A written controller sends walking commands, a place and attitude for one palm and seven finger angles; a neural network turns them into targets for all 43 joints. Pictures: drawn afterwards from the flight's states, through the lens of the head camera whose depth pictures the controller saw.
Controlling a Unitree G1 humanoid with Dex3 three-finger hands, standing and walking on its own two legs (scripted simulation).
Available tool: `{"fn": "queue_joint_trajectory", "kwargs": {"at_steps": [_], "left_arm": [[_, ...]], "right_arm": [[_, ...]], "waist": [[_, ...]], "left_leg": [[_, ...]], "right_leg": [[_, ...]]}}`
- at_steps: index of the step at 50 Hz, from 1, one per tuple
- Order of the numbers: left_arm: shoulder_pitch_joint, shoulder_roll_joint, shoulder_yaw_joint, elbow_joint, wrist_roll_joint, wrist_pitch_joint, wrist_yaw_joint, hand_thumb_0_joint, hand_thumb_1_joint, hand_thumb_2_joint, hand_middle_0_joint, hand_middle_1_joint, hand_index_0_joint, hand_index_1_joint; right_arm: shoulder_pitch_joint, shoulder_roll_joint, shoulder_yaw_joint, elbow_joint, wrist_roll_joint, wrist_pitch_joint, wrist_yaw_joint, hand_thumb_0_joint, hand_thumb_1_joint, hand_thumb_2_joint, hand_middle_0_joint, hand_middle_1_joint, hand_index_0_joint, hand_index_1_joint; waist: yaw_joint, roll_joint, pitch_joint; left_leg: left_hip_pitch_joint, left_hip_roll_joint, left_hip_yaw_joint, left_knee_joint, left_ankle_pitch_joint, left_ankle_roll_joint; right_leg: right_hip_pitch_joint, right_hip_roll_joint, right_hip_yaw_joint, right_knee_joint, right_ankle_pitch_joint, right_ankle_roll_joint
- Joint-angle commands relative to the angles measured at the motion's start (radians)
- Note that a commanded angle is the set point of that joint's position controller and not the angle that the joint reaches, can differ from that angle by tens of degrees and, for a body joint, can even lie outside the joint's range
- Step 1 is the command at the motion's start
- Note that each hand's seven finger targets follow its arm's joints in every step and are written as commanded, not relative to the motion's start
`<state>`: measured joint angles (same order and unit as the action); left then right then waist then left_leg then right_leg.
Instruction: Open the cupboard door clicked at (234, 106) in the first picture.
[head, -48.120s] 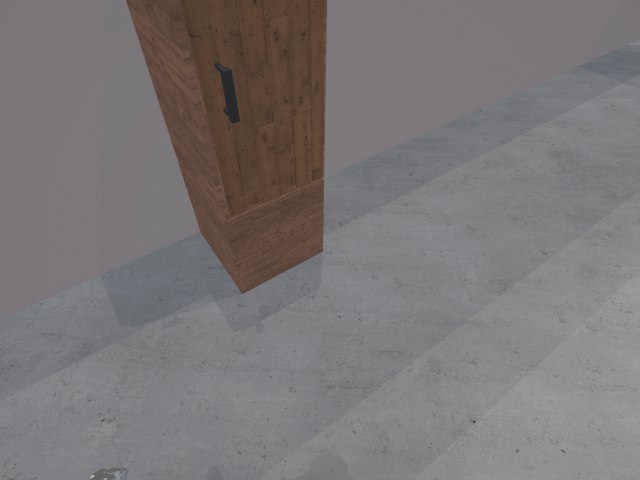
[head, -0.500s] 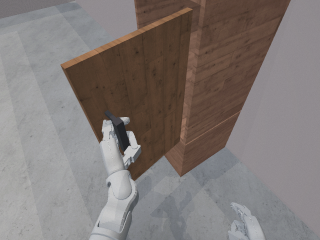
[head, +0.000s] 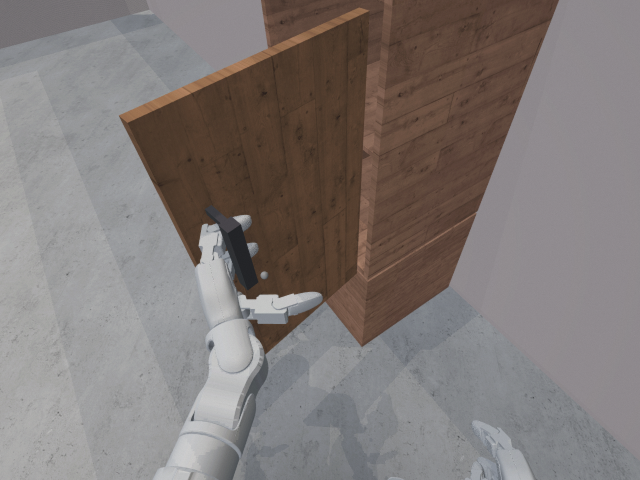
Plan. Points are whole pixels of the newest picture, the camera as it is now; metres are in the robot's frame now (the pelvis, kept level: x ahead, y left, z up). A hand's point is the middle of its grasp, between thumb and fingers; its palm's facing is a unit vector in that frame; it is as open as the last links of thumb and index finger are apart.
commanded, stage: open thumb and fingers to let go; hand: left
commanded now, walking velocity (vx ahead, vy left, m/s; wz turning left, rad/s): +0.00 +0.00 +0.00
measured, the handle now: (231, 248) +0.39 +0.14 +0.08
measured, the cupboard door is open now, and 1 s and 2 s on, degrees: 100 100 100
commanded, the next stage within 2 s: slide the hand sideways off the handle in 0.24 s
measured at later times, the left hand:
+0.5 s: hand (250, 293) +0.33 +0.10 +0.07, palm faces -0.03 -0.99 -0.12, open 16.1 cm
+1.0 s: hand (233, 324) +0.28 +0.12 +0.07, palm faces -0.08 -1.00 -0.02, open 16.4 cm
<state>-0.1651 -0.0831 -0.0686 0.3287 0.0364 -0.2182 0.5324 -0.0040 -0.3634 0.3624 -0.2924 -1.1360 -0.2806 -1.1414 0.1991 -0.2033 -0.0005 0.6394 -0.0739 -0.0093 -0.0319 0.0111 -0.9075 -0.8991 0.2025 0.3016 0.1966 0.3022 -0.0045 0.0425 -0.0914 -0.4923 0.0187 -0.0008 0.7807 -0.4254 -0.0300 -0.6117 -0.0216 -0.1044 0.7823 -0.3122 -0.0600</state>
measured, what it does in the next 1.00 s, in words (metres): stands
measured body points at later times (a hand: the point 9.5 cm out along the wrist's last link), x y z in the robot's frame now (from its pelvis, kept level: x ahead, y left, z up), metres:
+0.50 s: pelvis -0.01 +0.02 +0.00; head +0.01 +0.01 +0.45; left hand +0.32 +0.16 +0.08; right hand +0.13 -0.20 -0.11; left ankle -0.02 +0.14 -0.71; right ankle +0.05 -0.08 -0.71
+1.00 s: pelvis +0.00 +0.03 +0.00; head +0.03 +0.01 +0.45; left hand +0.28 +0.17 +0.07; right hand +0.18 -0.19 -0.09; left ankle -0.02 +0.14 -0.71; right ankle +0.05 -0.08 -0.71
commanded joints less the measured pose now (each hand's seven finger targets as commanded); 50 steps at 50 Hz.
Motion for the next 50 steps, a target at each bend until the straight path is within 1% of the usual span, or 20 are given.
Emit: {"fn": "queue_joint_trajectory", "kwargs": {"at_steps": [1, 4, 11, 14, 17, 18, 19, 20, 22, 24, 26, 27, 30, 31, 34, 35, 36, 41, 45, 50], "left_arm": [[-0.353, 0.025, 0.008, -0.182, 0.016, -0.073, 0.009, 0.000, -0.500, 0.300, -0.233, -0.800, -0.233, -0.800], [-0.368, 0.033, 0.025, -0.144, 0.014, -0.083, 0.015, 0.000, -0.500, 0.300, -0.208, -0.650, -0.208, -0.650], [-0.365, 0.014, 0.022, -0.135, 0.014, -0.098, 0.028, 0.000, -0.500, 0.300, -0.150, -0.300, -0.150, -0.300], [-0.370, 0.017, 0.028, -0.138, 0.012, -0.103, 0.038, 0.000, -0.500, 0.300, -0.150, -0.300, -0.150, -0.300], [-0.377, -0.006, 0.013, -0.141, 0.014, -0.101, 0.048, 0.000, -0.500, 0.300, -0.150, -0.300, -0.150, -0.300], [-0.337, 0.058, -0.197, -0.136, 0.122, -0.126, -0.168, 0.000, -0.500, 0.300, -0.150, -0.300, -0.150, -0.300], [-0.386, 0.155, -0.092, -0.181, 0.084, -0.157, -0.279, 0.000, -0.500, 0.300, -0.150, -0.300, -0.150, -0.300], [-0.395, 0.165, -0.103, -0.201, 0.066, -0.175, -0.365, 0.000, -0.500, 0.300, -0.150, -0.300, -0.150, -0.300], [-0.413, 0.149, -0.133, -0.192, -0.004, -0.184, -0.529, 0.000, -0.500, 0.300, -0.150, -0.300, -0.150, -0.300], [-0.406, 0.072, -0.144, -0.194, -0.131, -0.163, -0.617, 0.000, -0.500, 0.300, -0.150, -0.300, -0.150, -0.300], [-0.355, 0.065, -0.094, -0.164, -0.209, -0.135, -0.621, 0.000, -0.500, 0.300, -0.150, -0.300, -0.150, -0.300], [-0.320, 0.085, -0.063, -0.182, -0.214, -0.132, -0.605, 0.000, -0.500, 0.300, -0.150, -0.300, -0.150, -0.300], [-0.210, 0.083, -0.075, -0.255, -0.165, -0.131, -0.548, 0.000, -0.500, 0.300, -0.150, -0.300, -0.150, -0.300], [-0.213, 0.102, -0.069, -0.274, -0.144, -0.131, -0.530, 0.000, -0.500, 0.300, -0.150, -0.300, -0.150, -0.300], [-0.089, 0.150, -0.047, -0.321, -0.097, -0.122, -0.509, 0.000, -0.500, 0.300, -0.150, -0.300, -0.150, -0.300], [-0.071, 0.144, -0.059, -0.357, -0.091, -0.117, -0.511, 0.000, -0.500, 0.300, -0.150, -0.300, -0.150, -0.300], [-0.085, 0.133, -0.073, -0.378, -0.091, -0.109, -0.514, 0.000, -0.500, 0.300, -0.150, -0.300, -0.150, -0.300], [-0.014, 0.172, -0.034, -0.423, -0.103, -0.070, -0.530, 0.000, -0.500, 0.300, -0.150, -0.300, -0.150, -0.300], [0.062, 0.180, -0.018, -0.497, -0.124, -0.055, -0.541, 0.000, -0.500, 0.300, -0.150, -0.300, -0.150, -0.300], [0.150, 0.212, 0.011, -0.555, -0.134, -0.056, -0.551, 0.000, -0.500, 0.300, -0.150, -0.300, -0.150, -0.300]], "right_arm": [[-0.091, -0.077, -0.023, -0.139, 0.006, -0.053, -0.010, 0.000, -0.900, -0.900, 0.200, 0.300, 0.200, 0.300], [-0.085, -0.081, -0.023, -0.135, 0.003, -0.057, -0.010, 0.000, -0.900, -0.900, 0.200, 0.300, 0.200, 0.300], [-0.084, -0.079, -0.023, -0.143, 0.001, -0.057, 0.002, 0.000, -0.900, -0.900, 0.200, 0.300, 0.200, 0.300], [-0.087, -0.082, -0.022, -0.144, 0.001, -0.058, 0.004, 0.000, -0.900, -0.900, 0.200, 0.300, 0.200, 0.300], [-0.086, -0.080, -0.022, -0.143, 0.000, -0.059, 0.009, 0.000, -0.900, -0.900, 0.200, 0.300, 0.200, 0.300], [-0.029, -0.115, -0.020, -0.122, 0.001, -0.063, 0.006, 0.000, -0.900, -0.900, 0.200, 0.300, 0.200, 0.300], [-0.013, -0.125, -0.030, -0.155, 0.015, -0.065, -0.001, 0.000, -0.900, -0.900, 0.200, 0.300, 0.200, 0.300], [-0.021, -0.118, -0.024, -0.163, 0.020, -0.071, -0.009, 0.000, -0.900, -0.900, 0.200, 0.300, 0.200, 0.300], [-0.015, -0.120, -0.015, -0.179, 0.048, -0.093, -0.018, 0.000, -0.900, -0.900, 0.200, 0.300, 0.200, 0.300], [-0.025, -0.118, -0.007, -0.203, 0.076, -0.119, -0.021, 0.000, -0.900, -0.900, 0.200, 0.300, 0.200, 0.300], [-0.017, -0.123, -0.004, -0.202, 0.088, -0.143, -0.017, 0.000, -0.900, -0.900, 0.200, 0.300, 0.200, 0.300], [-0.012, -0.128, -0.007, -0.205, 0.089, -0.154, -0.010, 0.000, -0.900, -0.900, 0.200, 0.300, 0.200, 0.300], [-0.010, -0.122, -0.011, -0.225, 0.080, -0.171, 0.022, 0.000, -0.900, -0.900, 0.200, 0.300, 0.200, 0.300], [0.004, -0.126, -0.015, -0.221, 0.075, -0.172, 0.029, 0.000, -0.900, -0.900, 0.200, 0.300, 0.200, 0.300], [0.013, -0.130, -0.023, -0.234, 0.068, -0.164, 0.042, 0.000, -0.900, -0.900, 0.200, 0.300, 0.200, 0.300], [0.003, -0.127, -0.022, -0.245, 0.069, -0.161, 0.043, 0.000, -0.900, -0.900, 0.200, 0.300, 0.200, 0.300], [-0.008, -0.122, -0.017, -0.248, 0.070, -0.160, 0.042, 0.000, -0.900, -0.900, 0.200, 0.300, 0.200, 0.300], [-0.025, -0.121, -0.010, -0.262, 0.072, -0.152, 0.025, 0.000, -0.900, -0.900, 0.200, 0.300, 0.200, 0.300], [-0.028, -0.113, -0.006, -0.271, 0.072, -0.158, 0.014, 0.000, -0.900, -0.900, 0.200, 0.300, 0.200, 0.300], [-0.026, -0.114, -0.005, -0.272, 0.070, -0.168, 0.008, 0.000, -0.900, -0.900, 0.200, 0.300, 0.200, 0.300]], "waist": [[-0.019, -0.122, -0.232], [-0.013, -0.151, -0.252], [-0.005, -0.108, -0.254], [-0.003, -0.146, -0.247], [-0.001, -0.106, -0.249], [-0.065, -0.176, -0.241], [-0.044, -0.163, -0.308], [-0.035, -0.098, -0.321], [-0.044, -0.049, -0.262], [-0.043, -0.042, -0.233], [-0.031, -0.103, -0.186], [-0.016, -0.131, -0.199], [0.012, -0.057, -0.212], [0.003, -0.089, -0.220], [0.020, -0.114, -0.227], [0.018, -0.095, -0.231], [0.011, -0.062, -0.201], [0.013, -0.091, -0.173], [0.022, -0.055, -0.205], [0.017, -0.085, -0.206]], "left_leg": [[-0.079, -0.046, 0.014, -0.089, 0.104, 0.038], [-0.082, -0.045, 0.010, -0.095, 0.103, 0.037], [-0.073, -0.041, 0.011, -0.108, 0.122, 0.032], [-0.077, -0.039, 0.006, -0.112, 0.111, 0.032], [-0.065, -0.038, 0.006, -0.113, 0.123, 0.029], [-0.030, -0.032, 0.014, -0.099, 0.147, 0.049], [-0.041, -0.036, 0.016, -0.090, 0.179, 0.054], [-0.028, -0.040, 0.022, -0.089, 0.189, 0.053], [-0.002, -0.040, 0.012, -0.108, 0.154, 0.047], [0.026, -0.035, -0.003, -0.130, 0.136, 0.039], [0.006, -0.031, -0.023, -0.143, 0.116, 0.031], [0.002, -0.030, -0.031, -0.151, 0.120, 0.027], [0.020, -0.030, -0.024, -0.148, 0.187, 0.019], [0.018, -0.027, -0.027, -0.140, 0.213, 0.017], [0.002, -0.024, -0.016, -0.132, 0.246, 0.018], [0.004, -0.024, -0.011, -0.131, 0.239, 0.018], [-0.002, -0.025, -0.010, -0.133, 0.211, 0.017], [-0.032, -0.030, -0.006, -0.128, 0.148, 0.027], [-0.010, -0.032, -0.009, -0.117, 0.211, 0.021], [-0.024, -0.035, -0.009, -0.096, 0.226, 0.026]], "right_leg": [[0.283, -0.033, 0.144, -0.187, 0.014, 0.045], [0.285, -0.026, 0.129, -0.178, 0.012, 0.044], [0.268, -0.014, 0.095, -0.145, 0.049, 0.035], [0.259, -0.010, 0.090, -0.148, 0.024, 0.035], [0.244, -0.005, 0.077, -0.131, 0.038, 0.030], [0.248, -0.007, 0.096, -0.107, 0.152, 0.028], [0.290, -0.013, 0.103, -0.093, 0.218, 0.023], [0.311, -0.017, 0.111, -0.082, 0.245, 0.024], [0.277, -0.010, 0.100, -0.092, 0.199, 0.019], [0.254, 0.003, 0.077, -0.107, 0.146, 0.018], [0.234, 0.009, 0.054, -0.115, 0.098, 0.025], [0.241, 0.011, 0.046, -0.109, 0.089, 0.026], [0.232, 0.007, 0.040, -0.084, 0.129, 0.024], [0.231, 0.007, 0.039, -0.077, 0.155, 0.024], [0.255, 0.008, 0.048, -0.071, 0.189, 0.022], [0.255, 0.007, 0.051, -0.068, 0.186, 0.023], [0.235, 0.005, 0.050, -0.072, 0.162, 0.023], [0.243, 0.008, 0.061, -0.087, 0.115, 0.027], [0.265, 0.009, 0.056, -0.072, 0.177, 0.025], [0.275, 0.007, 0.061, -0.066, 0.214, 0.031]]}}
